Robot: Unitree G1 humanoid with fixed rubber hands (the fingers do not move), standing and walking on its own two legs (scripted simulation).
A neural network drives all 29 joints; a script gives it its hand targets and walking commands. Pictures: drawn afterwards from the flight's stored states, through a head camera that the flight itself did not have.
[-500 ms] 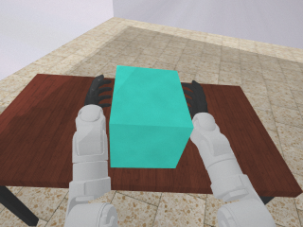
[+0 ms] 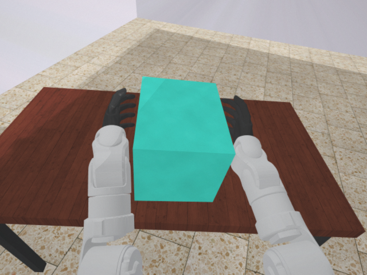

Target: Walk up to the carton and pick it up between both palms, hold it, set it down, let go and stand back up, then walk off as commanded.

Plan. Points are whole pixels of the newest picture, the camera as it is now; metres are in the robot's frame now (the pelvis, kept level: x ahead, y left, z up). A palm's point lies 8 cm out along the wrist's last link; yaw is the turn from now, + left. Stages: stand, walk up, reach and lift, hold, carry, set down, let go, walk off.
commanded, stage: hold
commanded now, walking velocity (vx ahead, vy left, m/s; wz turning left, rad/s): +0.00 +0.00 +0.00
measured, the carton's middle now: (177, 138) +0.37 +0.01 +0.13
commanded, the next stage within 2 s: none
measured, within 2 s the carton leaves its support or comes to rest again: neither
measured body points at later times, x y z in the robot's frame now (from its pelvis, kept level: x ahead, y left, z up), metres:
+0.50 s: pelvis +0.00 +0.00 +0.00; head -0.04 +0.04 +0.45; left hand +0.37 +0.14 +0.18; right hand +0.36 -0.12 +0.17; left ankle +0.02 +0.13 -0.75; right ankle +0.00 -0.11 -0.75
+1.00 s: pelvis +0.00 +0.00 +0.00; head -0.04 +0.04 +0.45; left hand +0.37 +0.14 +0.18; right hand +0.36 -0.12 +0.17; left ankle +0.02 +0.13 -0.75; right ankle +0.00 -0.11 -0.75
